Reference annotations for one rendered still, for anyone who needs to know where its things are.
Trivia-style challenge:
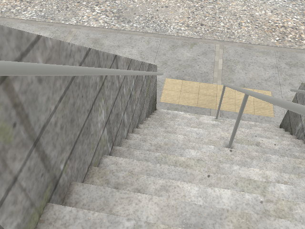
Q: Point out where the stairs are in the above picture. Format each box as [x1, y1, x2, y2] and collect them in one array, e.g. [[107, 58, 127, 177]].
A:
[[35, 109, 305, 229]]

